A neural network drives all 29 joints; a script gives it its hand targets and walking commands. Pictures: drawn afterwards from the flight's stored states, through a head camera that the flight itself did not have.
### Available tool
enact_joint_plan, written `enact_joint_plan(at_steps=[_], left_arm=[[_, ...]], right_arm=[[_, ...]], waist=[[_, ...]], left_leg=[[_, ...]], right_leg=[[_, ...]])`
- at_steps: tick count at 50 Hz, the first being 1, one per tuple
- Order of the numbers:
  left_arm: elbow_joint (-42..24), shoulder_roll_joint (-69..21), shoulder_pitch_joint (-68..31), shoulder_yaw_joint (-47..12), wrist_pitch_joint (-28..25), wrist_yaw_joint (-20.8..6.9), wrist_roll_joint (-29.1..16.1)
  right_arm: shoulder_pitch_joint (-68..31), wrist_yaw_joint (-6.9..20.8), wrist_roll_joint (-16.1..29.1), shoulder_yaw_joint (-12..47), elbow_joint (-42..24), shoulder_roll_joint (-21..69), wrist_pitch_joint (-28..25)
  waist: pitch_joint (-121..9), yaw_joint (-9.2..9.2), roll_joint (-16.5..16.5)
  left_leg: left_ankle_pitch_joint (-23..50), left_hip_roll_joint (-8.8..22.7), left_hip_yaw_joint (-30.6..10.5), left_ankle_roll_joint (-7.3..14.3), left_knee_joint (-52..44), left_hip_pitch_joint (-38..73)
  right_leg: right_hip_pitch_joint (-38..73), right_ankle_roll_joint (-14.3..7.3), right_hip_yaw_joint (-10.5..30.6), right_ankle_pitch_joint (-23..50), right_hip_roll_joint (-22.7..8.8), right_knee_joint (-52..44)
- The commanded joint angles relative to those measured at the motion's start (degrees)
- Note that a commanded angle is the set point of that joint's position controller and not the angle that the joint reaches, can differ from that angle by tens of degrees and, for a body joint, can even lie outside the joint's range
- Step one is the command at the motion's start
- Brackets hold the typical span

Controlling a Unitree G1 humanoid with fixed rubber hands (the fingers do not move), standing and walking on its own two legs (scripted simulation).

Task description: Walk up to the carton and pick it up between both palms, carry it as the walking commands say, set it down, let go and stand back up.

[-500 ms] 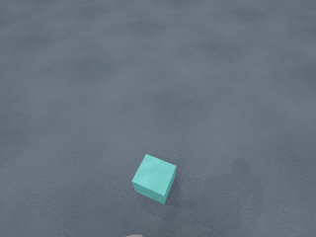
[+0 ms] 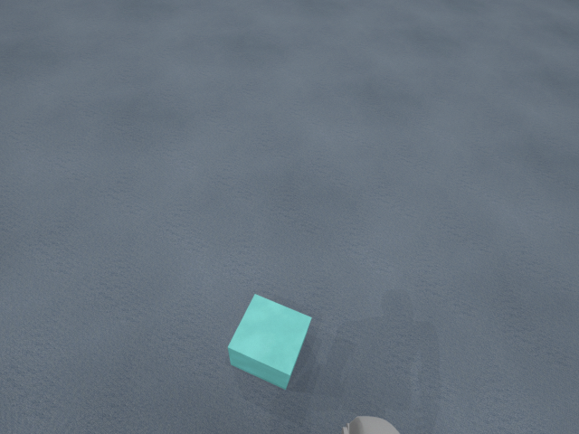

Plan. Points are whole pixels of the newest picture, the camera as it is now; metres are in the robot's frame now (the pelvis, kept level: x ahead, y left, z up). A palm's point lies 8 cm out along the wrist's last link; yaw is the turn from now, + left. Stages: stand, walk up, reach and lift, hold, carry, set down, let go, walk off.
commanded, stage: walk up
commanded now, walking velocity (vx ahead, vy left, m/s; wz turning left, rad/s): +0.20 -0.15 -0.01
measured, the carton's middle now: (270, 341) +0.46 +0.05 -0.69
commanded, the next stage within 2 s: none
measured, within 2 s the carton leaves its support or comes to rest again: neither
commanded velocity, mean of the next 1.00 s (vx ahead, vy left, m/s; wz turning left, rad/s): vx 0.05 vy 0.00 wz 0.00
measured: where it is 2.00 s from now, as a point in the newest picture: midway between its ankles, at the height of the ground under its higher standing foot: outside the picture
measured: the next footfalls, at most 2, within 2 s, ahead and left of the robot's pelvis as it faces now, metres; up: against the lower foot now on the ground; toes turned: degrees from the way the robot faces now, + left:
right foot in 0.26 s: +0.12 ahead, -0.19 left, +0.00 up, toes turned -1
left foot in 0.78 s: -0.03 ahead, -0.04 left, +0.00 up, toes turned +3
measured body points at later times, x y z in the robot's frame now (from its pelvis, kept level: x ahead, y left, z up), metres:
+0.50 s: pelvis -0.01 -0.15 +0.00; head +0.01 -0.19 +0.45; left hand +0.00 +0.08 -0.13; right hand -0.04 -0.36 -0.17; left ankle -0.06 +0.03 -0.70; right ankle +0.08 -0.20 -0.75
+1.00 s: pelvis -0.09 -0.20 -0.02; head -0.08 -0.23 +0.43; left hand -0.08 +0.05 -0.16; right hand -0.09 -0.43 -0.19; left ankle -0.07 -0.04 -0.74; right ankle -0.12 -0.28 -0.75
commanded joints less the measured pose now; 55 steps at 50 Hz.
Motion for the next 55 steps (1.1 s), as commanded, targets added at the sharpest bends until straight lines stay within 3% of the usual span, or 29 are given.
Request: enact_joint_plan(at_steps=[1,6,7,8,9,10,11,12,13,14,15,21,29,33,34,35,36,37,38,40,41,45,46,47,48,49,50,52,55], left_arm=[[-1.81,0.69,-0.81,-0.47,-0.32,0.10,0.39],[-4.63,0.48,-4.59,-1.61,-1.87,-0.38,0.32],[-4.89,0.53,-3.89,-1.75,-2.08,-0.25,-0.27],[-3.61,-0.97,-1.38,-3.20,-3.06,0.50,-0.54],[-1.31,-0.55,4.49,-3.32,-4.10,1.20,-0.91],[0.58,1.19,7.20,-2.51,-5.21,1.53,-0.41],[0.45,4.31,6.25,-1.64,-5.61,1.74,-0.10],[-0.38,6.51,4.91,-1.53,-5.22,1.61,-0.14],[-0.77,7.25,3.32,-1.64,-4.42,1.76,-0.46],[-0.97,6.68,1.05,-1.98,-3.75,1.73,-0.24],[-2.00,5.54,-0.82,-2.34,-3.58,1.77,-0.45],[-2.07,3.46,0.49,-2.29,-3.50,1.91,-1.45],[-2.23,5.55,1.35,-0.88,-2.21,2.10,-1.58],[-4.10,7.51,-4.10,0.93,-0.51,1.99,-1.42],[-4.49,7.96,-5.62,1.42,-0.17,1.94,-1.45],[-4.66,7.40,-7.42,1.58,0.04,1.87,-1.74],[-3.67,4.47,-3.37,0.95,0.02,1.59,-1.98],[-4.60,3.38,-1.50,1.07,0.75,1.36,-1.82],[-4.54,3.84,0.03,1.46,1.44,1.29,-1.26],[-0.94,0.89,8.22,0.45,1.41,0.91,-0.25],[1.71,0.92,13.24,0.13,1.77,0.99,0.54],[0.81,-0.07,5.59,-1.42,0.24,1.59,0.33],[0.86,2.03,6.41,-1.22,-0.45,1.82,0.55],[1.57,7.00,7.82,0.19,-1.56,2.43,1.68],[2.13,13.72,11.62,2.30,-1.81,2.91,2.57],[0.82,16.01,10.39,2.62,-1.45,3.97,1.52],[-0.06,14.55,7.50,2.35,-1.98,4.29,0.93],[0.92,7.35,5.47,0.32,-3.58,3.57,0.89],[3.15,8.55,11.80,0.86,-4.57,4.22,0.09]], right_arm=[[7.82,-1.14,-1.42,-1.30,-0.86,-9.65,-0.88],[4.04,-0.76,-1.96,-2.10,-1.57,-10.81,-0.36],[1.43,-0.86,-2.27,-1.94,-2.16,-11.04,-0.30],[-2.30,-1.12,-1.53,-1.54,-1.76,-8.96,0.61],[-3.06,-0.93,-0.94,-0.99,-1.28,-8.23,1.40],[1.11,-0.51,-0.99,0.03,-0.78,-5.51,1.35],[4.75,-0.51,-0.80,0.86,-1.41,-3.04,1.51],[6.58,-0.64,-0.76,0.93,-1.56,-2.97,2.58],[6.43,-0.50,-0.70,0.29,-1.39,-4.49,3.95],[5.40,-0.04,-0.78,-0.34,-0.91,-5.66,4.85],[5.55,0.47,-0.96,-0.45,0.37,-5.89,5.32],[7.05,0.37,-1.07,-1.27,3.29,-5.61,5.63],[11.55,0.01,-1.38,-1.07,6.18,-6.65,5.93],[17.93,-0.52,-1.33,-1.06,7.32,-7.82,4.94],[20.52,-0.72,-1.16,-1.22,7.84,-8.30,4.35],[22.09,-1.13,-1.14,-1.09,8.42,-8.37,3.77],[14.21,-1.55,-1.38,-1.62,6.94,-10.59,3.23],[1.65,-2.04,-1.62,-1.59,1.86,-12.57,2.47],[-8.65,-2.44,-1.87,-1.07,-1.99,-13.04,1.70],[-19.82,-2.61,-1.55,0.28,-4.99,-11.00,1.52],[-22.84,-2.19,-1.24,-1.06,-4.99,-12.35,1.59],[-5.12,-1.40,-2.13,-1.03,1.34,-9.05,3.49],[-1.89,-1.18,-1.74,-0.98,2.10,-9.14,3.83],[1.46,-0.83,-1.73,-1.22,2.62,-9.19,4.19],[0.01,0.16,-3.38,-2.18,1.34,-11.60,4.98],[-3.79,1.50,-3.67,-2.20,-2.23,-12.11,5.55],[-5.95,2.25,-3.81,-2.44,-3.04,-11.13,5.46],[-5.53,3.03,-3.87,-3.76,0.29,-10.20,4.38],[-7.41,3.90,-3.42,-3.59,0.80,-11.53,5.72]], waist=[[-0.55,-3.43,9.00],[0.37,-4.08,10.82],[0.01,-3.26,12.19],[0.79,-0.20,15.39],[-1.16,1.83,12.51],[-5.89,1.01,4.80],[-6.13,-0.92,-6.18],[-5.99,-1.35,-13.32],[-3.60,-1.49,-12.53],[-0.38,-1.57,-8.94],[2.11,-1.26,-9.30],[-0.41,-1.54,-6.77],[-2.41,-1.97,-10.25],[-0.85,-5.25,-12.92],[-0.82,-6.78,-11.89],[-0.87,-9.04,-5.57],[-1.62,-6.43,17.45],[0.87,-1.19,24.60],[4.84,2.60,19.97],[1.03,7.36,11.63],[1.57,9.00,13.98],[3.11,3.19,5.00],[1.77,2.66,3.68],[2.66,2.33,-4.49],[2.22,3.09,-6.97],[7.81,1.62,-8.99],[12.79,0.06,-10.01],[8.99,-0.05,-1.75],[4.24,0.57,-4.81]], left_leg=[[19.52,15.85,-12.19,0.03,-11.59,13.61],[-0.83,15.79,-10.98,5.72,-14.24,10.61],[-0.93,14.52,-9.72,5.55,-13.59,6.75],[12.73,8.49,-4.09,4.26,-7.31,4.52],[18.92,6.16,-1.59,2.27,-1.92,4.52],[10.30,3.76,-1.04,0.89,1.10,3.04],[-3.67,0.78,-1.01,-0.89,4.99,-2.28],[-13.89,-2.40,-3.78,-1.84,10.00,-3.53],[-14.89,-2.85,-6.56,-1.61,12.13,-2.31],[-12.37,-2.32,-7.82,-1.82,13.11,-1.89],[-8.44,-2.44,-6.68,-2.10,14.58,-3.82],[-3.60,-3.08,-5.95,-2.43,18.31,-3.42],[-8.76,-5.53,-0.51,-2.37,12.47,0.96],[-14.31,-8.25,8.05,-1.77,-0.34,7.83],[-13.73,-7.29,8.44,0.09,-5.53,10.87],[-7.65,-4.61,6.92,3.39,-14.32,12.52],[-7.35,7.00,-10.32,6.42,-18.80,1.53],[-18.81,18.96,-24.41,9.48,-23.48,-13.26],[-23.92,23.23,-25.73,10.28,-24.64,-21.62],[-17.33,17.43,-15.92,6.95,-19.92,-23.14],[-15.95,14.88,-12.75,5.87,-16.45,-29.26],[-7.37,4.06,-5.34,1.21,-1.46,-12.43],[-5.94,2.29,-4.02,0.90,5.16,-11.44],[-14.54,-0.95,-2.98,-0.47,17.03,-15.33],[-16.88,-2.63,-5.97,-2.80,31.99,-22.04],[-11.56,-2.00,-8.52,-3.92,36.90,-26.91],[-1.85,-0.48,-9.89,-4.81,39.25,-29.84],[5.15,1.39,-9.32,-4.19,37.23,-24.46],[3.83,-0.90,-7.24,-4.90,37.84,-21.37]], right_leg=[[-10.31,0.74,1.23,1.00,-2.46,-4.05],[-6.76,0.70,-1.26,-2.34,-3.85,-18.02],[-1.45,-0.33,-1.48,-2.31,-3.37,-22.63],[6.11,-1.30,0.47,-0.54,-2.34,-32.32],[11.77,-1.42,-2.10,6.89,-1.03,-40.96],[18.17,-1.48,-1.13,12.67,-3.41,-41.36],[19.99,-2.67,9.33,26.57,-10.89,-40.77],[16.94,-4.88,21.01,23.87,-16.16,-46.47],[11.66,-4.90,24.22,8.74,-16.13,-52.04],[7.66,-2.98,23.25,-10.74,-14.10,-56.37],[8.10,-1.50,21.42,-15.09,-12.59,-57.65],[13.32,2.68,15.07,-8.70,-8.41,-53.91],[15.35,9.89,9.51,-8.34,-5.87,-57.86],[10.66,14.17,3.37,-6.53,-2.33,-61.41],[8.45,15.10,1.90,-7.06,-0.69,-57.50],[6.93,15.43,-1.39,-8.77,3.45,-45.62],[10.15,8.59,-1.73,-11.22,6.50,-17.58],[9.94,2.43,2.12,-13.25,5.28,1.47],[6.61,-0.71,8.21,-11.95,2.12,10.24],[8.96,-2.57,4.89,-7.24,4.00,14.07],[17.77,-2.89,4.30,-9.76,2.23,9.08],[19.51,-1.59,1.67,-5.02,-0.36,-29.93],[22.29,-2.00,3.95,-4.89,-1.57,-36.27],[20.25,-2.81,16.35,-9.25,-10.94,-44.54],[15.89,-3.31,35.07,-34.69,-22.77,-52.30],[9.22,-3.80,42.16,-45.76,-26.33,-60.07],[6.71,-2.95,39.17,-39.40,-25.18,-63.05],[12.78,1.83,22.77,-15.40,-15.89,-53.77],[20.24,2.93,13.67,19.15,-13.98,-44.40]])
